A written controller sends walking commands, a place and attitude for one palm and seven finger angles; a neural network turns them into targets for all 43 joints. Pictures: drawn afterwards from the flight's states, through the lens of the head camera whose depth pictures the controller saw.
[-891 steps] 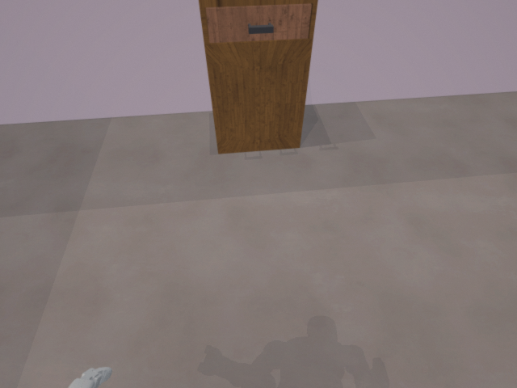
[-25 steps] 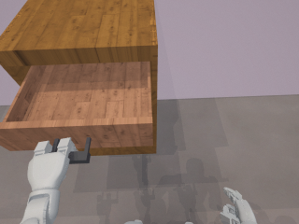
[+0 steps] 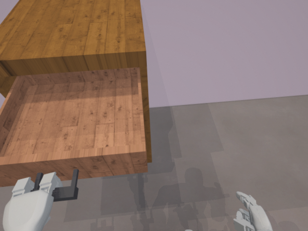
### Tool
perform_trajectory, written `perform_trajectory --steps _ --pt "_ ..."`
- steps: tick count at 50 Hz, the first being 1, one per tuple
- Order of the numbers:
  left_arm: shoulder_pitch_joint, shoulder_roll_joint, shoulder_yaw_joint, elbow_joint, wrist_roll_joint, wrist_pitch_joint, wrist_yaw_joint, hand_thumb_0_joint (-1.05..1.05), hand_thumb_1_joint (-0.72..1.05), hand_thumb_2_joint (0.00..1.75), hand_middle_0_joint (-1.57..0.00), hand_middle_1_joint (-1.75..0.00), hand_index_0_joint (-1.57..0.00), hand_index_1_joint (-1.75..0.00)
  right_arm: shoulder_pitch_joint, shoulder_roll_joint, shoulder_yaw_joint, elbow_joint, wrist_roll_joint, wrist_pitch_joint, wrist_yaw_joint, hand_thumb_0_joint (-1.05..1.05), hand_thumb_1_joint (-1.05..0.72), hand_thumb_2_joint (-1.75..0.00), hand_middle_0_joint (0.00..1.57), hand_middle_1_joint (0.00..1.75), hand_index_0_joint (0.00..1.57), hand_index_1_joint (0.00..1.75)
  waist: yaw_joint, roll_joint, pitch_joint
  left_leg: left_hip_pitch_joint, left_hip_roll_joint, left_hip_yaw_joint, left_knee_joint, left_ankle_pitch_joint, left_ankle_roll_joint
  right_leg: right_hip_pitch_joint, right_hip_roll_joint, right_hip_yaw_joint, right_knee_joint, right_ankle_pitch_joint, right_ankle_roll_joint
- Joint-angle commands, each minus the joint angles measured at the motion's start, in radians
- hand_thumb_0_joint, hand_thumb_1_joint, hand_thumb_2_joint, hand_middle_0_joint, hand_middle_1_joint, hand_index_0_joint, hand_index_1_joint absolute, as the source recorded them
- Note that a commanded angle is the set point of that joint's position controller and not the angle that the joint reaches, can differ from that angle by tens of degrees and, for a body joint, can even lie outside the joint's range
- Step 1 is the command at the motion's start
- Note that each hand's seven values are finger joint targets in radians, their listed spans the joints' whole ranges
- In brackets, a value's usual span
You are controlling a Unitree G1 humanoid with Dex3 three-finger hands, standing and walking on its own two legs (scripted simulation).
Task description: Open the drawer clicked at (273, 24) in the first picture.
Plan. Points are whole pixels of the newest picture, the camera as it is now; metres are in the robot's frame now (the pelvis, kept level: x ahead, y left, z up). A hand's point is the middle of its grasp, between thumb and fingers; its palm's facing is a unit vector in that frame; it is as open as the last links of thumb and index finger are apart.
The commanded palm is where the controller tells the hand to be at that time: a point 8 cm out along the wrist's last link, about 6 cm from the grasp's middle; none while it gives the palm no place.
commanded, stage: pull the drawer open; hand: left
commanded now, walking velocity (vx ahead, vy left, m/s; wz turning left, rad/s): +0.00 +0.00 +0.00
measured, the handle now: (55, 184) +0.22 +0.27 +0.00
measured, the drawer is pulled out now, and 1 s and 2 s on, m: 0.30 0.30 0.30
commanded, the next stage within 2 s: open the thumb to release the handle in 0.32 s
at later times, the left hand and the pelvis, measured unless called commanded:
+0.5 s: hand (41, 215) +0.15 +0.28 -0.02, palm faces -0.04 -0.03 -1.00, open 6.0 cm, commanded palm +0.13 +0.28 +0.03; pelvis +0.00 +0.01 -0.01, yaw +1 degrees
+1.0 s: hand (42, 217) +0.15 +0.28 -0.02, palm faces -0.03 -0.01 -1.00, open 13.1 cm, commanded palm +0.13 +0.27 +0.03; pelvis -0.01 -0.01 +0.00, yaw +1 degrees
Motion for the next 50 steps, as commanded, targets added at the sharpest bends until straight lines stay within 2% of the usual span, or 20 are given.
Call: perform_trajectory --steps 1,3,4,6,10,13,14,18,20,21,22,23,25,27,30,33,37,41,44,50 --pt "0.178 0.107 0.037 -0.215 0.021 -0.064 0.078 0.00 0.90 0.90 -0.40 -1.35 -0.40 -1.35 -0.108 -0.089 -0.032 -0.153 -0.008 -0.044 0.002 0.00 -0.90 -0.90 0.20 0.30 0.20 0.30 0.040 0.011 -0.177 0.133 0.034 -0.059 -0.075 0.569 -0.055 0.085 0.004 -0.039 -0.030 0.291 -0.042" --pt "0.221 0.106 0.047 -0.221 0.026 -0.068 0.090 0.00 0.90 0.90 -0.40 -1.35 -0.40 -1.35 -0.108 -0.085 -0.032 -0.158 -0.009 -0.041 0.004 0.00 -0.90 -0.90 0.20 0.30 0.20 0.30 0.047 0.002 -0.192 0.130 0.030 -0.058 -0.061 0.573 -0.057 0.079 0.005 -0.037 -0.018 0.296 -0.043" --pt "0.224 0.104 0.041 -0.245 0.025 -0.064 0.092 0.00 0.90 0.90 -0.40 -1.35 -0.40 -1.35 -0.115 -0.088 -0.029 -0.164 -0.010 -0.037 0.004 0.00 -0.90 -0.90 0.20 0.30 0.20 0.30 0.053 0.029 -0.202 0.136 0.031 -0.062 -0.061 0.603 -0.061 0.082 0.006 -0.035 -0.014 0.305 -0.046" --pt "0.199 0.085 0.016 -0.245 0.026 -0.048 0.091 0.00 0.90 0.90 -0.40 -1.35 -0.40 -1.35 -0.112 -0.085 -0.029 -0.164 -0.005 -0.034 0.008 0.00 -0.90 -0.90 0.20 0.30 0.20 0.30 0.044 0.037 -0.184 0.150 0.037 -0.071 -0.056 0.619 -0.069 0.053 0.006 -0.045 -0.008 0.286 -0.042" --pt "0.156 0.086 0.002 -0.272 0.030 -0.020 0.089 0.00 0.90 0.90 -0.40 -1.35 -0.40 -1.35 -0.116 -0.082 -0.021 -0.174 -0.006 -0.033 0.000 0.00 -0.90 -0.90 0.20 0.30 0.20 0.30 0.040 0.039 -0.212 0.173 0.043 -0.079 -0.049 0.653 -0.070 0.051 0.005 -0.045 -0.002 0.299 -0.039" --pt "0.155 0.081 -0.003 -0.251 0.023 -0.007 0.077 0.00 0.90 0.90 -0.40 -1.35 -0.40 -1.35 -0.115 -0.077 -0.014 -0.176 -0.002 -0.033 -0.007 0.00 -0.90 -0.90 0.20 0.30 0.20 0.30 0.038 -0.004 -0.199 0.156 0.041 -0.076 -0.056 0.621 -0.064 0.072 0.005 -0.052 -0.011 0.303 -0.035" --pt "0.124 0.106 0.014 -0.263 0.026 -0.006 0.076 0.00 0.90 0.90 -0.40 -1.35 -0.40 -1.35 -0.120 -0.081 -0.011 -0.177 -0.002 -0.032 -0.012 0.00 -0.90 -0.90 0.20 0.30 0.20 0.30 0.035 0.010 -0.198 0.160 0.042 -0.079 -0.059 0.630 -0.066 0.071 0.006 -0.045 -0.014 0.308 -0.038" --pt "0.139 0.067 -0.031 -0.250 0.026 -0.003 0.061 0.00 0.90 0.90 -0.40 -1.35 -0.40 -1.35 -0.115 -0.072 -0.006 -0.177 0.000 -0.035 -0.012 0.00 -0.90 -0.90 0.20 0.30 0.20 0.30 0.038 -0.006 -0.186 0.168 0.043 -0.079 -0.063 0.639 -0.067 0.073 0.003 -0.051 -0.019 0.301 -0.034" --pt "0.137 0.101 0.004 -0.258 0.027 -0.008 0.060 0.00 0.90 0.90 -0.40 -1.35 -0.40 -1.35 -0.116 -0.071 -0.004 -0.175 -0.001 -0.036 -0.015 0.00 -0.90 -0.90 0.20 0.30 0.20 0.30 0.050 0.013 -0.202 0.175 0.043 -0.077 -0.069 0.653 -0.071 0.091 0.003 -0.044 -0.019 0.316 -0.037" --pt "-0.056 0.244 0.139 -0.198 0.051 -0.014 0.077 0.00 0.90 0.90 -0.40 -1.35 -0.40 -1.35 -0.115 -0.085 -0.006 -0.135 0.000 -0.022 -0.038 0.00 -0.90 -0.90 0.20 0.30 0.20 0.30 0.023 -0.007 -0.162 0.137 0.035 -0.081 -0.068 0.570 -0.078 0.057 0.008 -0.035 -0.022 0.289 -0.037" --pt "-0.051 0.204 0.120 -0.170 0.066 -0.015 0.083 0.00 0.83 0.87 -0.40 -1.34 -0.40 -1.34 -0.122 -0.078 -0.002 -0.145 -0.013 -0.020 -0.048 0.00 -0.90 -0.90 0.20 0.30 0.20 0.30 0.041 -0.004 -0.169 0.123 0.026 -0.069 -0.068 0.516 -0.067 0.070 0.007 -0.040 -0.021 0.276 -0.038" --pt "-0.053 0.179 0.101 -0.141 0.068 -0.014 0.085 0.00 0.76 0.84 -0.39 -1.34 -0.39 -1.34 -0.120 -0.072 -0.001 -0.142 -0.009 -0.022 -0.048 0.00 -0.90 -0.90 0.20 0.30 0.20 0.30 0.030 0.006 -0.145 0.115 0.024 -0.069 -0.073 0.491 -0.070 0.053 0.007 -0.046 -0.024 0.252 -0.041" --pt "-0.070 0.171 0.096 -0.160 0.063 -0.024 0.090 0.00 0.62 0.78 -0.38 -1.32 -0.38 -1.32 -0.114 -0.070 -0.009 -0.139 -0.006 -0.028 -0.051 0.00 -0.90 -0.90 0.20 0.30 0.20 0.30 0.039 0.051 -0.188 0.151 0.025 -0.065 -0.070 0.527 -0.075 0.054 0.006 -0.039 -0.023 0.256 -0.044" --pt "-0.033 0.143 0.076 -0.165 0.038 -0.017 0.092 0.00 0.48 0.72 -0.37 -1.30 -0.37 -1.30 -0.116 -0.071 -0.017 -0.139 -0.001 -0.031 -0.051 0.00 -0.90 -0.90 0.20 0.30 0.20 0.30 0.041 0.057 -0.225 0.173 0.025 -0.063 -0.072 0.569 -0.075 0.082 0.007 -0.045 -0.029 0.288 -0.040" --pt "-0.034 0.132 0.061 -0.163 0.012 -0.004 0.082 0.00 0.27 0.63 -0.35 -1.28 -0.35 -1.28 -0.115 -0.077 -0.020 -0.133 0.004 -0.033 -0.055 0.00 -0.90 -0.90 0.20 0.30 0.20 0.30 0.030 0.008 -0.247 0.171 0.026 -0.065 -0.072 0.583 -0.067 0.114 0.004 -0.043 -0.037 0.326 -0.034" --pt "-0.046 0.151 0.071 -0.131 0.017 -0.001 0.073 0.00 0.06 0.54 -0.34 -1.26 -0.34 -1.26 -0.127 -0.079 -0.018 -0.128 0.005 -0.034 -0.061 0.00 -0.90 -0.90 0.20 0.30 0.20 0.30 0.027 -0.037 -0.196 0.130 0.022 -0.059 -0.088 0.504 -0.055 0.125 0.002 -0.036 -0.057 0.310 -0.033" --pt "-0.026 0.177 0.100 -0.119 0.032 -0.007 0.084 0.00 -0.22 0.42 -0.32 -1.23 -0.32 -1.23 -0.140 -0.076 -0.012 -0.132 0.003 -0.033 -0.063 0.00 -0.90 -0.90 0.20 0.30 0.20 0.30 0.048 -0.015 -0.196 0.115 0.014 -0.048 -0.103 0.465 -0.048 0.151 0.000 -0.022 -0.061 0.304 -0.039" --pt "-0.058 0.172 0.096 -0.112 0.027 -0.009 0.087 0.00 -0.50 0.30 -0.30 -1.20 -0.30 -1.20 -0.143 -0.079 -0.016 -0.130 0.005 -0.036 -0.065 0.00 -0.90 -0.90 0.20 0.30 0.20 0.30 0.041 0.017 -0.166 0.110 0.008 -0.042 -0.114 0.395 -0.041 0.140 -0.001 -0.019 -0.076 0.260 -0.043" --pt "-0.104 0.191 0.117 -0.090 0.021 -0.017 0.092 0.00 -0.50 0.30 -0.30 -1.20 -0.30 -1.20 -0.146 -0.084 -0.017 -0.121 0.004 -0.040 -0.075 0.00 -0.90 -0.90 0.20 0.30 0.20 0.30 0.027 -0.010 -0.150 0.086 0.002 -0.038 -0.112 0.331 -0.032 0.139 -0.003 -0.005 -0.091 0.245 -0.041" --pt "-0.116 0.188 0.116 -0.063 0.024 -0.034 0.101 0.00 -0.50 0.30 -0.30 -1.20 -0.30 -1.20 -0.148 -0.081 -0.019 -0.113 0.004 -0.052 -0.078 0.00 -0.90 -0.90 0.20 0.30 0.20 0.30 0.033 -0.008 -0.165 0.079 -0.006 -0.034 -0.109 0.309 -0.029 0.142 -0.005 0.002 -0.087 0.235 -0.040"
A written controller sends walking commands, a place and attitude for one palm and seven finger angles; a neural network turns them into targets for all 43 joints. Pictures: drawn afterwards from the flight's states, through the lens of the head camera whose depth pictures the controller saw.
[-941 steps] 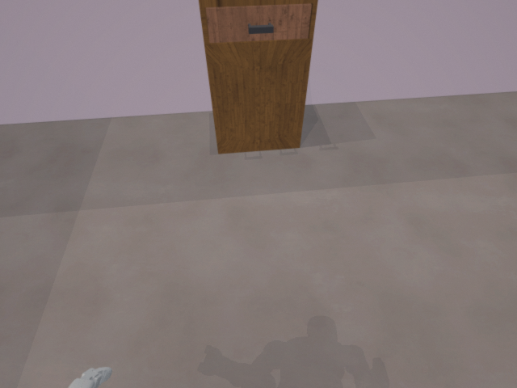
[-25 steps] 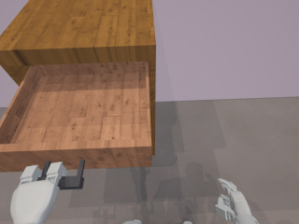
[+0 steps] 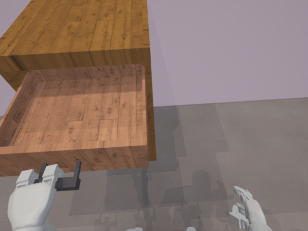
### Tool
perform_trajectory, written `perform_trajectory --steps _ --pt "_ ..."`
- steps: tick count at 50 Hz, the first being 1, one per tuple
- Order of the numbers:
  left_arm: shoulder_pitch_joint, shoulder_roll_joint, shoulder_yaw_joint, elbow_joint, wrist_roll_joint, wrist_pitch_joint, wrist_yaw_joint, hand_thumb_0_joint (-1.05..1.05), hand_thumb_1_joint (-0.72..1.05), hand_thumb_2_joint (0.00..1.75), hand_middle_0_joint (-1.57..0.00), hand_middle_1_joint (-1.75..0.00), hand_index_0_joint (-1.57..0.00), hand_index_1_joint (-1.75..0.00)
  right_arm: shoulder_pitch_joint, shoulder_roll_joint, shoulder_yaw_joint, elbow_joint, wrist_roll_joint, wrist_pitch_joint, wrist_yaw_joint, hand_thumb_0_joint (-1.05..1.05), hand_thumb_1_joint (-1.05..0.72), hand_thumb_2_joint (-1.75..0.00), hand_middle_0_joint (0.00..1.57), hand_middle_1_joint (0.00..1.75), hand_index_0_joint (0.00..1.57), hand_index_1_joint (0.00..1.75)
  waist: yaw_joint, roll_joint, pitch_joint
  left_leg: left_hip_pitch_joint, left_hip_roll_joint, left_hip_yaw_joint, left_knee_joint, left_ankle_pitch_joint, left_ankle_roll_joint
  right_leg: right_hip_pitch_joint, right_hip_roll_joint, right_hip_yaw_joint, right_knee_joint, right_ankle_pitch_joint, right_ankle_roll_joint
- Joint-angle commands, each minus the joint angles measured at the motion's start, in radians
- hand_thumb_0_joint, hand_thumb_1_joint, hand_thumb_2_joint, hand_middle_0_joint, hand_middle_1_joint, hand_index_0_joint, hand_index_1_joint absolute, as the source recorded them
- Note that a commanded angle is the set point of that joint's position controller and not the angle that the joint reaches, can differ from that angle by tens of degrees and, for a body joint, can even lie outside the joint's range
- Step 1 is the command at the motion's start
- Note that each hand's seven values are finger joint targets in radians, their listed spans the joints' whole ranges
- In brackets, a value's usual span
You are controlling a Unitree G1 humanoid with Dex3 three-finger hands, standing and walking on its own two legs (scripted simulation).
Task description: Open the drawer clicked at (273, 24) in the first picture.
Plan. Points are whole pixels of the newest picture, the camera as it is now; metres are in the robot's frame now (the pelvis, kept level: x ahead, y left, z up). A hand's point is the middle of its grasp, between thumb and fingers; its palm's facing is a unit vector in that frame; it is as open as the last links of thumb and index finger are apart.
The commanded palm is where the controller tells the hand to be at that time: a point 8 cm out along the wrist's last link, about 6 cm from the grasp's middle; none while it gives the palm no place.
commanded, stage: lift the hand off the handle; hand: left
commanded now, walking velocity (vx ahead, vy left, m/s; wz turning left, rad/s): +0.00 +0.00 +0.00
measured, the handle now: (59, 175) +0.23 +0.28 +0.00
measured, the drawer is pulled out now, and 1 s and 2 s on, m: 0.30 0.30 0.30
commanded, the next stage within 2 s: draw the hand back to the body in 1.62 s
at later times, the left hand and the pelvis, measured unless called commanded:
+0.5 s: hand (46, 194) +0.19 +0.29 +0.00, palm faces -0.03 +0.00 -1.00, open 13.5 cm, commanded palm +0.17 +0.29 +0.06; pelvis +0.00 -0.01 +0.00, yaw +1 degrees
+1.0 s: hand (25, 185) +0.19 +0.30 +0.07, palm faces +0.02 -0.03 -1.00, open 13.5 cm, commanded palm +0.16 +0.30 +0.13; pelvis +0.01 +0.01 +0.03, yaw +1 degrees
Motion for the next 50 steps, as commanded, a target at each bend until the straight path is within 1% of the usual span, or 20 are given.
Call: perform_trajectory --steps 1,2,4,7,9,11,13,15,17,19,21,26,31,35,38,40,41,44,47,50 --pt "-0.004 0.131 0.079 -0.161 -0.008 -0.010 0.049 0.00 -0.50 0.30 -0.30 -1.20 -0.30 -1.20 -0.100 -0.103 -0.042 -0.145 -0.003 -0.057 -0.013 0.00 -0.90 -0.90 0.20 0.30 0.20 0.30 -0.004 -0.019 -0.185 0.086 -0.003 -0.018 -0.123 0.288 -0.010 0.153 -0.002 0.017 -0.125 0.233 -0.020" --pt "-0.033 0.145 0.085 -0.158 -0.008 -0.013 0.047 0.00 -0.50 0.30 -0.30 -1.20 -0.30 -1.20 -0.098 -0.106 -0.043 -0.140 -0.002 -0.061 -0.015 0.00 -0.90 -0.90 0.20 0.30 0.20 0.30 -0.012 -0.034 -0.179 0.077 -0.004 -0.018 -0.120 0.276 -0.009 0.148 -0.002 0.022 -0.127 0.227 -0.018" --pt "-0.041 0.177 0.115 -0.158 -0.004 -0.016 0.051 0.00 -0.50 0.30 -0.30 -1.20 -0.30 -1.20 -0.098 -0.109 -0.042 -0.141 -0.004 -0.061 -0.020 0.00 -0.90 -0.90 0.20 0.30 0.20 0.30 -0.002 -0.014 -0.202 0.069 -0.007 -0.019 -0.119 0.276 -0.008 0.162 -0.003 0.026 -0.121 0.230 -0.020" --pt "-0.091 0.152 0.082 -0.141 0.007 -0.014 0.047 0.00 -0.50 0.30 -0.30 -1.20 -0.30 -1.20 -0.099 -0.107 -0.043 -0.132 -0.003 -0.069 -0.020 0.00 -0.90 -0.90 0.20 0.30 0.20 0.30 -0.015 -0.030 -0.178 0.071 -0.006 -0.018 -0.115 0.267 -0.007 0.136 -0.004 0.022 -0.124 0.222 -0.017" --pt "-0.134 0.193 0.110 -0.135 0.006 -0.011 0.046 0.00 -0.50 0.30 -0.30 -1.20 -0.30 -1.20 -0.100 -0.112 -0.039 -0.132 -0.003 -0.067 -0.028 0.00 -0.90 -0.90 0.20 0.30 0.20 0.30 -0.016 -0.031 -0.187 0.053 -0.007 -0.020 -0.114 0.247 -0.003 0.150 -0.008 0.026 -0.126 0.206 -0.016" --pt "-0.143 0.206 0.121 -0.109 0.013 -0.011 0.042 0.00 -0.50 0.30 -0.30 -1.20 -0.30 -1.20 -0.092 -0.107 -0.042 -0.122 -0.001 -0.067 -0.034 0.00 -0.90 -0.90 0.20 0.30 0.20 0.30 -0.009 -0.026 -0.192 0.057 -0.010 -0.015 -0.112 0.244 -0.004 0.154 -0.007 0.033 -0.127 0.208 -0.016" --pt "-0.162 0.186 0.101 -0.096 0.005 -0.009 0.034 0.00 -0.50 0.30 -0.30 -1.20 -0.30 -1.20 -0.093 -0.106 -0.040 -0.122 0.002 -0.070 -0.036 0.00 -0.90 -0.90 0.20 0.30 0.20 0.30 -0.017 -0.037 -0.183 0.048 -0.012 -0.013 -0.110 0.235 -0.001 0.157 -0.009 0.034 -0.134 0.207 -0.012" --pt "-0.223 0.213 0.111 -0.089 0.005 -0.012 0.029 0.00 -0.50 0.30 -0.30 -1.20 -0.30 -1.20 -0.091 -0.109 -0.037 -0.117 0.004 -0.070 -0.042 0.00 -0.90 -0.90 0.20 0.30 0.20 0.30 -0.018 -0.010 -0.186 0.043 -0.013 -0.012 -0.109 0.225 0.000 0.152 -0.012 0.038 -0.132 0.192 -0.011" --pt "-0.242 0.231 0.123 -0.104 0.001 -0.017 0.025 0.00 -0.50 0.30 -0.30 -1.20 -0.30 -1.20 -0.089 -0.108 -0.039 -0.119 0.005 -0.072 -0.047 0.00 -0.90 -0.90 0.20 0.30 0.20 0.30 -0.012 -0.017 -0.212 0.056 -0.013 -0.013 -0.114 0.230 0.001 0.171 -0.011 0.033 -0.137 0.192 -0.010" --pt "-0.248 0.263 0.148 -0.155 -0.007 -0.017 0.024 0.00 -0.50 0.30 -0.30 -1.20 -0.30 -1.20 -0.091 -0.111 -0.039 -0.127 0.005 -0.073 -0.050 0.00 -0.90 -0.90 0.20 0.30 0.20 0.30 -0.001 0.027 -0.263 0.096 -0.015 -0.011 -0.124 0.276 0.001 0.212 -0.010 0.040 -0.139 0.238 -0.015" --pt "-0.192 0.263 0.156 -0.195 -0.022 -0.012 0.021 0.00 -0.50 0.30 -0.30 -1.20 -0.30 -1.20 -0.090 -0.104 -0.041 -0.130 0.008 -0.074 -0.050 0.00 -0.90 -0.90 0.20 0.30 0.20 0.30 0.005 0.029 -0.291 0.135 -0.015 -0.009 -0.132 0.324 -0.002 0.247 -0.009 0.039 -0.144 0.298 -0.015" --pt "-0.177 0.258 0.163 -0.194 -0.049 -0.006 0.007 0.00 -0.50 0.30 -0.30 -1.20 -0.30 -1.20 -0.109 -0.104 -0.030 -0.127 0.014 -0.076 -0.052 0.00 -0.90 -0.90 0.20 0.30 0.20 0.30 -0.007 -0.007 -0.183 0.128 -0.008 -0.020 -0.168 0.307 -0.002 0.239 -0.011 0.027 -0.177 0.272 -0.009" --pt "-0.172 0.262 0.160 -0.279 -0.056 -0.010 -0.010 0.00 -0.50 0.30 -0.30 -1.20 -0.30 -1.20 -0.110 -0.104 -0.032 -0.137 0.016 -0.079 -0.045 0.00 -0.90 -0.90 0.20 0.30 0.20 0.30 0.003 0.036 -0.207 0.202 -0.004 -0.021 -0.201 0.370 -0.007 0.271 -0.011 0.018 -0.194 0.299 -0.014" --pt "-0.101 0.280 0.190 -0.314 -0.065 -0.001 -0.025 0.00 -0.50 0.30 -0.30 -1.20 -0.30 -1.20 -0.115 -0.102 -0.027 -0.143 0.016 -0.072 -0.040 0.00 -0.90 -0.90 0.20 0.30 0.20 0.30 0.018 0.010 -0.216 0.227 0.000 -0.022 -0.220 0.430 -0.009 0.317 -0.014 0.020 -0.206 0.353 -0.010" --pt "-0.070 0.251 0.166 -0.314 -0.073 0.020 -0.052 0.00 -0.50 0.30 -0.30 -1.20 -0.30 -1.20 -0.130 -0.100 -0.026 -0.143 0.021 -0.064 -0.033 0.00 -0.90 -0.90 0.20 0.30 0.20 0.30 0.017 0.009 -0.148 0.236 0.004 -0.024 -0.251 0.423 -0.015 0.320 -0.013 0.012 -0.232 0.337 -0.010" --pt "-0.104 0.265 0.170 -0.313 -0.080 0.033 -0.072 0.00 -0.50 0.30 -0.30 -1.20 -0.30 -1.20 -0.143 -0.103 -0.020 -0.142 0.026 -0.055 -0.034 0.00 -0.90 -0.90 0.20 0.30 0.20 0.30 0.017 0.009 -0.118 0.237 0.004 -0.026 -0.274 0.392 -0.013 0.328 -0.014 0.015 -0.252 0.304 -0.009" --pt "-0.112 0.259 0.162 -0.315 -0.086 0.040 -0.087 0.00 -0.50 0.30 -0.30 -1.20 -0.30 -1.20 -0.141 -0.102 -0.021 -0.143 0.026 -0.052 -0.036 0.00 -0.90 -0.90 0.20 0.30 0.20 0.30 0.016 -0.005 -0.113 0.245 0.003 -0.027 -0.281 0.380 -0.011 0.340 -0.014 0.013 -0.262 0.297 -0.007" --pt "-0.112 0.281 0.169 -0.363 -0.093 0.046 -0.121 0.00 -0.50 0.30 -0.30 -1.20 -0.30 -1.20 -0.148 -0.104 -0.018 -0.152 0.024 -0.048 -0.039 0.00 -0.90 -0.90 0.20 0.30 0.20 0.30 0.030 0.032 -0.138 0.292 0.005 -0.025 -0.308 0.421 -0.013 0.383 -0.016 0.017 -0.285 0.319 -0.010" --pt "-0.129 0.304 0.183 -0.384 -0.097 0.033 -0.152 0.00 -0.50 0.30 -0.30 -1.20 -0.30 -1.20 -0.147 -0.098 -0.014 -0.147 0.021 -0.044 -0.041 0.00 -0.90 -0.90 0.20 0.30 0.20 0.30 0.034 0.003 -0.124 0.307 0.003 -0.028 -0.325 0.439 -0.012 0.411 -0.016 0.019 -0.302 0.337 -0.007" --pt "-0.110 0.319 0.197 -0.406 -0.103 0.025 -0.179 0.00 -0.50 0.30 -0.30 -1.20 -0.30 -1.20 -0.156 -0.094 -0.007 -0.145 0.018 -0.037 -0.041 0.00 -0.90 -0.90 0.20 0.30 0.20 0.30 0.042 0.014 -0.105 0.330 0.003 -0.028 -0.348 0.459 -0.013 0.437 -0.016 0.028 -0.327 0.354 -0.009"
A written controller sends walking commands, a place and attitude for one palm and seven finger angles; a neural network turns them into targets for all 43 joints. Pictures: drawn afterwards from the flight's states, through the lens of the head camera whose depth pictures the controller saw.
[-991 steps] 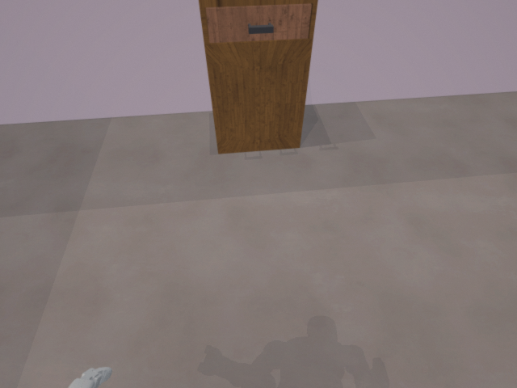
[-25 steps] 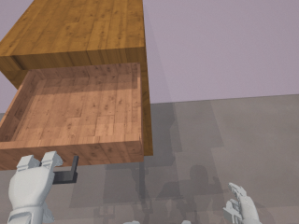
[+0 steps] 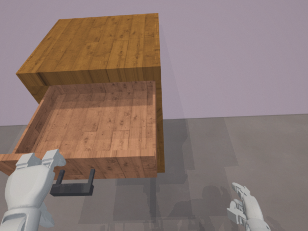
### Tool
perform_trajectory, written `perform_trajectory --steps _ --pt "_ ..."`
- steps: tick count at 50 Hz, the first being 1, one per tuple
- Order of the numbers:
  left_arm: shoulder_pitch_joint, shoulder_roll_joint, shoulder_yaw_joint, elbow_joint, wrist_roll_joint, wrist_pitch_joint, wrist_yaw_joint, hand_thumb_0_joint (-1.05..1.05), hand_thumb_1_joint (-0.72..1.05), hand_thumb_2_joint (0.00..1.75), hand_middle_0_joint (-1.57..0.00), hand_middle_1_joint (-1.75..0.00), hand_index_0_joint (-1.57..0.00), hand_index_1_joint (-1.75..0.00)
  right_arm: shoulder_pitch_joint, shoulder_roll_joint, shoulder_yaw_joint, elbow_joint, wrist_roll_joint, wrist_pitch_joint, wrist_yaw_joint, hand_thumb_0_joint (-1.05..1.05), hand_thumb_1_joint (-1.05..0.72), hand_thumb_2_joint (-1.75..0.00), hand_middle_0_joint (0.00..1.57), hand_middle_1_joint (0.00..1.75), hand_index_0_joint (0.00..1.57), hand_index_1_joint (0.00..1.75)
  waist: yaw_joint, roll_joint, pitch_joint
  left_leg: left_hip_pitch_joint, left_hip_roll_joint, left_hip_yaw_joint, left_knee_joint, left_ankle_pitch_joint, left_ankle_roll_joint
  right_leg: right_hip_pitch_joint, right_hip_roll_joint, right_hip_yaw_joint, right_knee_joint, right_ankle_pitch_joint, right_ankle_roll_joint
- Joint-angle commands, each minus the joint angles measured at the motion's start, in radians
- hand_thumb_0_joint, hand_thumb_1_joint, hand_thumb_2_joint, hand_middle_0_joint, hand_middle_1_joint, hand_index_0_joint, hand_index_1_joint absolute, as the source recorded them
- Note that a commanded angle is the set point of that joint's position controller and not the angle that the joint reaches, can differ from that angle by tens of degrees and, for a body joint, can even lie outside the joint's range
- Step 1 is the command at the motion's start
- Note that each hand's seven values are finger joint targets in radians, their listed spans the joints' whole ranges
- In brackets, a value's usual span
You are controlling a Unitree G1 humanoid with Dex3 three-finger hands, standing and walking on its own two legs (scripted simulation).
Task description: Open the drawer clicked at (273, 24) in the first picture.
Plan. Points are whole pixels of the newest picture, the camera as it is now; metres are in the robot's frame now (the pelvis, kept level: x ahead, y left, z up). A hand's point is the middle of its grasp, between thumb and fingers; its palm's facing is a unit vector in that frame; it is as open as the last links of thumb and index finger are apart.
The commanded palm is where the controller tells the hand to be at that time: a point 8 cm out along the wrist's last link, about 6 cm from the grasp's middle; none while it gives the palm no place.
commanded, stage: lift the hand off the handle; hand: left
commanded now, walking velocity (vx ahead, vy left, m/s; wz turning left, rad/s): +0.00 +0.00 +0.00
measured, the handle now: (74, 181) +0.23 +0.27 -0.03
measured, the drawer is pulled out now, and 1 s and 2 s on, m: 0.30 0.30 0.30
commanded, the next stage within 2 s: draw the hand back to the body in 0.62 s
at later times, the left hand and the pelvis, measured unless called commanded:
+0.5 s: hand (28, 173) +0.19 +0.30 +0.12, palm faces +0.09 -0.04 -0.99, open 13.8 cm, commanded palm +0.15 +0.29 +0.18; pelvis +0.00 +0.01 +0.02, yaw +1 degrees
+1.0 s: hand (29, 172) +0.18 +0.28 +0.13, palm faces +0.09 -0.04 -1.00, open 13.8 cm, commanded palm +0.15 +0.28 +0.18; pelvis -0.01 +0.01 +0.02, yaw +1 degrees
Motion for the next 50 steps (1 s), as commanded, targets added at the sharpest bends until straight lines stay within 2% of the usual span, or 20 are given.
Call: perform_trajectory --steps 1,4,11,14,17,18,19,22,25,26,29,30,32,37,39,40,44,45,46,50 --pt "-0.092 0.226 0.168 -0.257 -0.008 -0.014 0.019 0.00 -0.50 0.30 -0.30 -1.20 -0.30 -1.20 -0.132 -0.096 -0.033 -0.151 -0.008 -0.042 -0.012 0.00 -0.90 -0.90 0.20 0.30 0.20 0.30 -0.001 -0.002 -0.144 0.078 0.016 -0.020 -0.128 0.377 -0.023 0.169 -0.003 0.021 -0.118 0.273 -0.021" --pt "-0.033 0.234 0.187 -0.286 -0.021 -0.015 -0.003 0.00 -0.50 0.30 -0.30 -1.20 -0.30 -1.20 -0.134 -0.102 -0.035 -0.150 -0.009 -0.042 -0.006 0.00 -0.90 -0.90 0.20 0.30 0.20 0.30 0.014 0.013 -0.161 0.114 0.022 -0.022 -0.145 0.456 -0.031 0.213 -0.002 0.019 -0.139 0.318 -0.021" --pt "0.000 0.220 0.166 -0.346 -0.053 0.023 -0.073 0.00 -0.50 0.30 -0.30 -1.20 -0.30 -1.20 -0.140 -0.101 -0.029 -0.156 -0.001 -0.022 0.007 0.00 -0.90 -0.90 0.20 0.30 0.20 0.30 0.019 -0.029 -0.114 0.139 0.029 -0.020 -0.204 0.459 -0.034 0.268 -0.008 0.003 -0.190 0.315 -0.015" --pt "-0.039 0.263 0.198 -0.375 -0.060 0.027 -0.092 0.00 -0.50 0.30 -0.30 -1.20 -0.30 -1.20 -0.153 -0.110 -0.022 -0.161 -0.002 -0.018 0.001 0.00 -0.90 -0.90 0.20 0.30 0.20 0.30 0.017 -0.026 -0.097 0.152 0.029 -0.023 -0.225 0.439 -0.032 0.287 -0.005 0.014 -0.218 0.307 -0.017" --pt "-0.072 0.235 0.158 -0.409 -0.059 0.021 -0.106 0.00 -0.50 0.30 -0.30 -1.20 -0.30 -1.20 -0.144 -0.105 -0.020 -0.162 -0.003 -0.019 0.003 0.00 -0.90 -0.90 0.20 0.30 0.20 0.30 0.015 0.000 -0.093 0.178 0.030 -0.021 -0.242 0.444 -0.031 0.288 -0.010 -0.009 -0.233 0.283 -0.013" --pt "-0.085 0.266 0.185 -0.420 -0.060 0.017 -0.108 0.00 -0.50 0.30 -0.30 -1.20 -0.30 -1.20 -0.137 -0.107 -0.022 -0.160 -0.002 -0.020 0.001 0.00 -0.90 -0.90 0.20 0.30 0.20 0.30 0.015 -0.014 -0.096 0.180 0.032 -0.026 -0.248 0.453 -0.035 0.296 -0.008 -0.009 -0.237 0.279 -0.013" --pt "-0.088 0.258 0.178 -0.437 -0.065 0.021 -0.114 0.00 -0.50 0.30 -0.30 -1.20 -0.30 -1.20 -0.157 -0.109 -0.018 -0.167 -0.001 -0.022 0.000 0.00 -0.90 -0.90 0.20 0.30 0.20 0.30 0.020 0.023 -0.102 0.197 0.032 -0.027 -0.253 0.453 -0.034 0.306 -0.004 0.000 -0.248 0.280 -0.016" --pt "-0.154 0.259 0.157 -0.442 -0.063 0.025 -0.130 0.00 -0.50 0.30 -0.30 -1.20 -0.30 -1.20 -0.142 -0.105 -0.016 -0.155 0.000 -0.023 0.002 0.00 -0.90 -0.90 0.20 0.30 0.20 0.30 0.010 0.010 -0.075 0.203 0.033 -0.032 -0.277 0.451 -0.039 0.302 -0.006 -0.023 -0.263 0.246 -0.014" --pt "-0.131 0.269 0.169 -0.452 -0.063 0.046 -0.153 0.00 -0.50 0.30 -0.30 -1.20 -0.30 -1.20 -0.144 -0.101 -0.007 -0.163 0.003 -0.022 0.008 0.00 -0.90 -0.90 0.20 0.30 0.20 0.30 0.027 0.009 -0.115 0.223 0.034 -0.033 -0.290 0.496 -0.040 0.357 -0.011 -0.024 -0.268 0.280 -0.015" --pt "-0.123 0.292 0.189 -0.456 -0.073 0.056 -0.160 0.00 -0.50 0.30 -0.30 -1.20 -0.30 -1.20 -0.147 -0.105 -0.015 -0.154 0.007 -0.015 0.008 0.00 -0.90 -0.90 0.20 0.30 0.20 0.30 0.027 0.013 -0.094 0.224 0.037 -0.035 -0.303 0.515 -0.047 0.368 -0.006 -0.019 -0.277 0.297 -0.017" --pt "-0.052 0.260 0.184 -0.407 -0.091 0.090 -0.199 0.00 -0.50 0.30 -0.30 -1.20 -0.30 -1.20 -0.168 -0.109 -0.007 -0.163 0.019 -0.007 0.020 0.00 -0.90 -0.90 0.20 0.30 0.20 0.30 0.030 -0.012 -0.048 0.207 0.040 -0.033 -0.317 0.510 -0.047 0.378 0.000 -0.017 -0.290 0.309 -0.018" --pt "-0.076 0.231 0.139 -0.415 -0.089 0.092 -0.214 0.00 -0.50 0.30 -0.30 -1.20 -0.30 -1.20 -0.149 -0.104 -0.001 -0.161 0.014 -0.004 0.025 0.00 -0.90 -0.90 0.20 0.30 0.20 0.30 0.023 -0.032 -0.051 0.210 0.038 -0.025 -0.320 0.511 -0.044 0.375 -0.008 -0.034 -0.288 0.306 -0.013" --pt "-0.086 0.234 0.132 -0.433 -0.097 0.094 -0.228 0.00 -0.50 0.30 -0.30 -1.20 -0.30 -1.20 -0.153 -0.113 -0.006 -0.166 0.014 0.002 0.026 0.00 -0.90 -0.90 0.20 0.30 0.20 0.30 0.022 -0.022 -0.033 0.209 0.038 -0.025 -0.337 0.494 -0.044 0.376 -0.005 -0.035 -0.299 0.297 -0.012" --pt "-0.127 0.270 0.157 -0.468 -0.075 0.054 -0.219 0.00 -0.50 0.30 -0.30 -1.20 -0.30 -1.20 -0.142 -0.116 -0.004 -0.171 0.004 -0.008 0.020 0.00 -0.90 -0.90 0.20 0.30 0.20 0.30 0.027 -0.018 -0.097 0.232 0.037 -0.023 -0.329 0.471 -0.032 0.389 -0.002 -0.025 -0.306 0.285 -0.011" --pt "-0.131 0.293 0.187 -0.488 -0.064 0.039 -0.201 0.00 -0.50 0.30 -0.30 -1.20 -0.30 -1.20 -0.165 -0.118 0.000 -0.176 0.006 -0.016 0.019 0.00 -0.90 -0.90 0.20 0.30 0.20 0.30 0.032 0.023 -0.096 0.226 0.040 -0.033 -0.323 0.462 -0.034 0.388 0.007 -0.002 -0.307 0.283 -0.018" --pt "-0.141 0.271 0.165 -0.499 -0.053 0.025 -0.191 0.00 -0.50 0.30 -0.30 -1.20 -0.30 -1.20 -0.142 -0.105 0.004 -0.173 0.000 -0.021 0.022 0.00 -0.90 -0.90 0.20 0.30 0.20 0.30 0.029 0.015 -0.109 0.236 0.037 -0.028 -0.313 0.476 -0.034 0.379 -0.005 -0.021 -0.301 0.278 -0.016" --pt "-0.133 0.272 0.185 -0.485 -0.062 0.022 -0.168 0.00 -0.50 0.30 -0.30 -1.20 -0.30 -1.20 -0.172 -0.108 -0.006 -0.163 0.009 -0.027 0.024 0.00 -0.90 -0.90 0.20 0.30 0.20 0.30 0.028 0.055 -0.070 0.233 0.037 -0.039 -0.317 0.483 -0.045 0.357 0.010 -0.002 -0.310 0.276 -0.025" --pt "-0.156 0.260 0.164 -0.479 -0.054 0.022 -0.167 0.00 -0.50 0.30 -0.30 -1.20 -0.30 -1.20 -0.144 -0.101 -0.003 -0.156 0.004 -0.026 0.027 0.00 -0.90 -0.90 0.20 0.30 0.20 0.30 0.023 0.018 -0.088 0.234 0.034 -0.032 -0.313 0.478 -0.041 0.355 -0.003 -0.023 -0.303 0.264 -0.020" --pt "-0.148 0.262 0.166 -0.449 -0.061 0.029 -0.167 0.00 -0.50 0.30 -0.30 -1.20 -0.30 -1.20 -0.152 -0.103 -0.013 -0.143 0.006 -0.020 0.023 0.00 -0.90 -0.90 0.20 0.30 0.20 0.30 0.024 0.023 -0.061 0.226 0.030 -0.028 -0.323 0.470 -0.044 0.355 0.002 -0.015 -0.311 0.268 -0.024" --pt "-0.099 0.256 0.167 -0.446 -0.074 0.063 -0.184 0.00 -0.50 0.30 -0.30 -1.20 -0.30 -1.20 -0.160 -0.102 -0.005 -0.158 0.013 -0.016 0.031 0.00 -0.90 -0.90 0.20 0.30 0.20 0.30 0.031 -0.022 -0.090 0.218 0.026 -0.021 -0.322 0.465 -0.037 0.390 -0.007 -0.019 -0.300 0.294 -0.018"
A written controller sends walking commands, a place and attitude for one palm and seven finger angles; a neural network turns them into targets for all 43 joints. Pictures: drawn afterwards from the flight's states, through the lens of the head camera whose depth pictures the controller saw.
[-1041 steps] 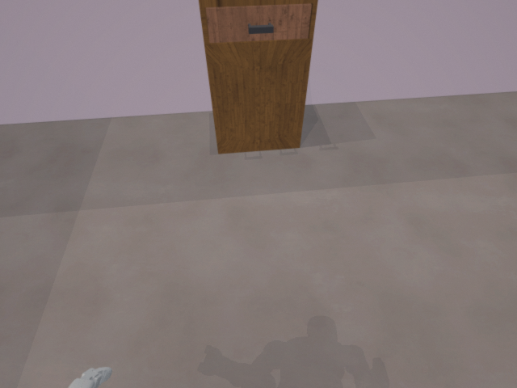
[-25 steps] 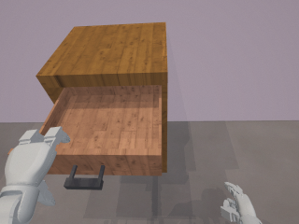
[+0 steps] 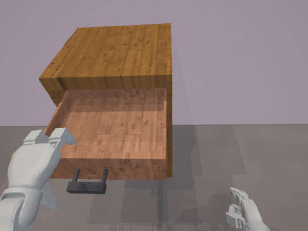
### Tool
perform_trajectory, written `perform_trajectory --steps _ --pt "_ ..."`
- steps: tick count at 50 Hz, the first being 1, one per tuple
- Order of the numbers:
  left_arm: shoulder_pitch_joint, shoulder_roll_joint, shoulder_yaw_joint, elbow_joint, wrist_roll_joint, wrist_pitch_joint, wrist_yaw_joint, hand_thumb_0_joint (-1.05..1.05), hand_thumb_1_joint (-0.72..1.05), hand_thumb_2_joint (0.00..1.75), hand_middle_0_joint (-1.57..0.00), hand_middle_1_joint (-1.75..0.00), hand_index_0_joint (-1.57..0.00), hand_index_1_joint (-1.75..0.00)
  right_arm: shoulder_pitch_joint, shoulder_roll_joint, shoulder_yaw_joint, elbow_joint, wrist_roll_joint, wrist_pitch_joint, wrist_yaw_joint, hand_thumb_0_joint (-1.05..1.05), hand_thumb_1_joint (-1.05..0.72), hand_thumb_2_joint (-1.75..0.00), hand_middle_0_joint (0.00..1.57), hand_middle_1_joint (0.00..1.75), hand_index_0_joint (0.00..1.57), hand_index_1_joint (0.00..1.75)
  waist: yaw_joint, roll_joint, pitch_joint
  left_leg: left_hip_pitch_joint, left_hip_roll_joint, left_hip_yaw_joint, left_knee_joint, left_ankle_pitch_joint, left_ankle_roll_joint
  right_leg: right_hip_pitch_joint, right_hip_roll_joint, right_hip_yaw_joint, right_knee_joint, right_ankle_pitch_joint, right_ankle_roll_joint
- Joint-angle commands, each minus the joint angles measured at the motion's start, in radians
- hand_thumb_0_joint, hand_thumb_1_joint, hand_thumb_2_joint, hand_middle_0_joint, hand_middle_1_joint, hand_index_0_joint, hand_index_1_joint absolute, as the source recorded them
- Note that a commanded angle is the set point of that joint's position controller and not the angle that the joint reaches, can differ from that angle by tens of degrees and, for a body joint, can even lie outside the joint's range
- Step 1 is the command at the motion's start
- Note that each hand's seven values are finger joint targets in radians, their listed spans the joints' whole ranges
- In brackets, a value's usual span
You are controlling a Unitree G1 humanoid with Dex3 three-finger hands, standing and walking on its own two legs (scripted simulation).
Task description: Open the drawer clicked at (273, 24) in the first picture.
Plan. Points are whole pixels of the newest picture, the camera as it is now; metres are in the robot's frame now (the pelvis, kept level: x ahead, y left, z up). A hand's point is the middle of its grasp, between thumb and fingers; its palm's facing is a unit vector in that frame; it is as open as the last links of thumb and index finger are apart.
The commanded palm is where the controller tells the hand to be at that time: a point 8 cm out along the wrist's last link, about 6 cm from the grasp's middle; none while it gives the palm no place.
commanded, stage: draw the hand back to the body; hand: left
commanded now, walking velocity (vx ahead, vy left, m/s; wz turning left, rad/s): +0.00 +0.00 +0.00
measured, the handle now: (89, 180) +0.24 +0.26 -0.05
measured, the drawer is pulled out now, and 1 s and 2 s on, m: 0.30 0.30 0.30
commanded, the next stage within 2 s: step back with the hand held close in 1.32 s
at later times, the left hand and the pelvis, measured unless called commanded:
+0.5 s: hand (64, 165) +0.20 +0.23 +0.13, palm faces +0.37 -0.78 -0.50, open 13.5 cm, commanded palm +0.14 +0.27 +0.16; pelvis +0.00 -0.02 +0.00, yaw +1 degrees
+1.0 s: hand (64, 163) +0.19 +0.22 +0.15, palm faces +0.39 -0.82 -0.42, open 9.7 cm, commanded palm +0.14 +0.26 +0.17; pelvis +0.01 -0.02 +0.00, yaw +0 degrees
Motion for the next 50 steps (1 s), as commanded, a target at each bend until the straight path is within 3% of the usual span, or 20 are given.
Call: perform_trajectory --steps 1,4,5,9,10,13,14,16,17,18,19,20,21,22,24,26,30,39,43,50 --pt "-0.062 0.210 0.178 -0.158 -0.018 0.029 0.029 0.00 -0.50 0.30 -0.30 -1.20 -0.30 -1.20 -0.165 -0.092 -0.038 -0.160 0.001 -0.043 -0.010 0.00 -0.90 -0.90 0.20 0.30 0.20 0.30 -0.003 -0.057 -0.149 -0.030 0.032 -0.005 -0.067 0.327 -0.046 0.138 0.006 -0.004 -0.031 0.172 -0.030" --pt "-0.047 0.222 0.193 -0.183 -0.027 0.045 0.011 0.00 -0.50 0.30 -0.30 -1.20 -0.30 -1.20 -0.193 -0.099 -0.030 -0.182 0.008 -0.042 -0.012 0.00 -0.90 -0.90 0.20 0.30 0.20 0.30 -0.004 -0.065 -0.163 -0.026 0.032 -0.007 -0.056 0.324 -0.039 0.145 0.011 0.016 -0.031 0.196 -0.028" --pt "-0.057 0.200 0.163 -0.202 -0.025 0.038 0.004 0.00 -0.50 0.30 -0.30 -1.20 -0.30 -1.20 -0.175 -0.094 -0.025 -0.185 0.002 -0.045 -0.009 0.00 -0.90 -0.90 0.20 0.30 0.20 0.30 -0.006 -0.069 -0.176 -0.021 0.032 0.001 -0.054 0.325 -0.035 0.147 -0.002 -0.006 -0.026 0.192 -0.023" --pt "-0.006 0.214 0.189 -0.236 -0.040 0.022 0.004 0.00 -0.50 0.30 -0.30 -1.20 -0.30 -1.20 -0.190 -0.104 -0.029 -0.197 0.005 -0.049 -0.016 0.00 -0.90 -0.90 0.20 0.30 0.20 0.30 -0.006 -0.041 -0.162 -0.008 0.035 -0.004 -0.044 0.328 -0.033 0.130 0.010 0.019 -0.038 0.208 -0.023" --pt "-0.019 0.209 0.178 -0.241 -0.035 0.012 0.005 0.00 -0.50 0.30 -0.30 -1.20 -0.30 -1.20 -0.160 -0.098 -0.025 -0.194 -0.002 -0.050 -0.015 0.00 -0.90 -0.90 0.20 0.30 0.20 0.30 -0.012 -0.069 -0.166 -0.011 0.035 0.005 -0.039 0.318 -0.030 0.122 -0.002 -0.003 -0.033 0.192 -0.017" --pt "-0.019 0.238 0.213 -0.209 -0.034 -0.005 0.016 0.00 -0.50 0.30 -0.30 -1.20 -0.30 -1.20 -0.161 -0.101 -0.031 -0.183 -0.003 -0.047 -0.023 0.00 -0.90 -0.90 0.20 0.30 0.20 0.30 -0.009 -0.067 -0.119 -0.026 0.031 0.004 -0.043 0.275 -0.028 0.098 0.001 0.008 -0.044 0.153 -0.019" --pt "-0.018 0.249 0.233 -0.215 -0.035 -0.008 0.020 0.00 -0.50 0.30 -0.30 -1.20 -0.30 -1.20 -0.183 -0.103 -0.029 -0.188 0.001 -0.053 -0.022 0.00 -0.90 -0.90 0.20 0.30 0.20 0.30 -0.007 -0.040 -0.119 -0.018 0.033 -0.006 -0.040 0.272 -0.030 0.098 0.009 0.033 -0.050 0.151 -0.026" --pt "-0.030 0.252 0.234 -0.221 -0.030 -0.021 0.032 0.00 -0.50 0.30 -0.30 -1.20 -0.30 -1.20 -0.162 -0.098 -0.035 -0.177 -0.004 -0.050 -0.022 0.00 -0.90 -0.90 0.20 0.30 0.20 0.30 -0.006 -0.032 -0.145 -0.018 0.031 -0.002 -0.043 0.281 -0.034 0.107 0.001 0.014 -0.042 0.143 -0.026" --pt "-0.052 -0.111 0.199 -0.224 -0.779 -0.089 0.017 0.00 -0.47 0.32 -0.30 -1.18 -0.30 -1.18 -0.083 -0.017 -0.027 -0.250 0.015 -0.122 -0.035 0.00 -0.90 -0.90 0.20 0.30 0.20 0.30 -0.109 -0.112 -0.052 0.073 0.077 -0.002 -0.048 0.246 -0.020 0.115 0.012 -0.038 -0.055 0.140 -0.026" --pt "-0.006 -0.005 0.246 -0.194 -0.811 -0.126 0.020 0.00 -0.43 0.33 -0.29 -1.15 -0.29 -1.15 -0.077 -0.049 -0.021 -0.225 0.009 -0.165 -0.046 0.00 -0.90 -0.90 0.20 0.30 0.20 0.30 -0.089 -0.133 -0.081 0.076 0.089 -0.014 -0.058 0.241 -0.017 0.123 0.005 -0.031 -0.041 0.107 -0.019" --pt "0.007 0.002 0.262 -0.164 -0.813 -0.138 0.020 0.00 -0.40 0.34 -0.29 -1.13 -0.29 -1.13 -0.094 -0.047 -0.014 -0.211 0.006 -0.186 -0.050 0.00 -0.90 -0.90 0.20 0.30 0.20 0.30 -0.082 -0.114 -0.052 0.074 0.085 -0.015 -0.062 0.233 -0.020 0.107 0.014 -0.024 -0.050 0.092 -0.020" --pt "-0.007 0.028 0.311 -0.225 -0.869 -0.163 0.029 0.00 -0.36 0.36 -0.29 -1.11 -0.29 -1.11 -0.063 -0.049 -0.019 -0.206 0.003 -0.190 -0.066 0.00 -0.90 -0.90 0.20 0.30 0.20 0.30 -0.074 -0.114 -0.104 0.083 0.080 -0.007 -0.075 0.260 -0.026 0.156 -0.001 -0.035 -0.064 0.121 -0.015" --pt "-0.052 0.044 0.323 -0.283 -0.890 -0.184 0.036 0.00 -0.32 0.37 -0.29 -1.09 -0.29 -1.09 -0.062 -0.053 -0.017 -0.207 -0.001 -0.202 -0.073 0.00 -0.90 -0.90 0.20 0.30 0.20 0.30 -0.073 -0.092 -0.119 0.083 0.074 -0.004 -0.078 0.271 -0.030 0.170 -0.009 -0.034 -0.064 0.144 -0.014" --pt "-0.059 0.046 0.333 -0.303 -0.898 -0.200 0.042 0.00 -0.29 0.39 -0.29 -1.07 -0.29 -1.07 -0.056 -0.052 -0.016 -0.206 -0.006 -0.218 -0.076 0.00 -0.90 -0.90 0.20 0.30 0.20 0.30 -0.069 -0.062 -0.134 0.082 0.068 -0.002 -0.081 0.270 -0.034 0.183 -0.011 -0.032 -0.064 0.150 -0.014" --pt "-0.050 0.034 0.330 -0.307 -0.910 -0.214 0.046 0.00 -0.22 0.42 -0.28 -1.02 -0.28 -1.02 -0.045 -0.054 -0.013 -0.187 -0.012 -0.240 -0.075 0.00 -0.90 -0.90 0.20 0.30 0.20 0.30 -0.069 0.026 -0.097 0.068 0.064 0.004 -0.088 0.279 -0.044 0.171 -0.012 -0.027 -0.077 0.157 -0.020" --pt "-0.019 -0.013 0.296 -0.298 -0.921 -0.222 0.040 0.00 -0.15 0.45 -0.27 -0.98 -0.27 -0.98 -0.036 -0.044 -0.007 -0.181 -0.012 -0.255 -0.064 0.00 -0.90 -0.90 0.20 0.30 0.20 0.30 -0.072 0.047 -0.045 0.037 0.065 -0.002 -0.103 0.293 -0.052 0.168 -0.017 -0.037 -0.075 0.167 -0.025" --pt "0.006 -0.023 0.312 -0.249 -0.934 -0.227 0.024 0.00 -0.01 0.51 -0.26 -0.88 -0.26 -0.88 -0.032 -0.048 -0.018 -0.167 -0.012 -0.257 -0.053 0.00 -0.90 -0.90 0.20 0.30 0.20 0.30 -0.072 -0.008 -0.007 0.014 0.070 0.005 -0.101 0.300 -0.051 0.168 -0.015 -0.033 -0.084 0.194 -0.024" --pt "0.088 -0.022 0.330 -0.302 -0.948 -0.246 0.007 0.00 0.31 0.64 -0.24 -0.68 -0.24 -0.68 -0.039 -0.049 -0.041 -0.173 -0.006 -0.254 -0.045 0.00 -0.90 -0.90 0.20 0.30 0.20 0.30 -0.068 -0.062 -0.131 0.041 0.070 0.017 -0.067 0.376 -0.043 0.206 -0.021 -0.021 -0.062 0.288 -0.016" --pt "0.093 -0.025 0.328 -0.313 -0.948 -0.246 0.011 0.00 0.44 0.70 -0.23 -0.59 -0.23 -0.59 -0.035 -0.045 -0.044 -0.173 -0.003 -0.251 -0.049 0.00 -0.90 -0.90 0.20 0.30 0.20 0.30 -0.074 -0.073 -0.130 0.041 0.068 0.019 -0.066 0.348 -0.039 0.189 -0.026 -0.019 -0.061 0.273 -0.011" --pt "0.071 -0.040 0.308 -0.302 -0.945 -0.247 0.013 0.00 0.69 0.81 -0.22 -0.43 -0.22 -0.43 -0.040 -0.042 -0.041 -0.169 0.002 -0.253 -0.054 0.00 -0.90 -0.90 0.20 0.30 0.20 0.30 -0.082 -0.041 -0.061 0.032 0.067 0.016 -0.077 0.264 -0.037 0.134 -0.027 -0.017 -0.086 0.182 -0.012"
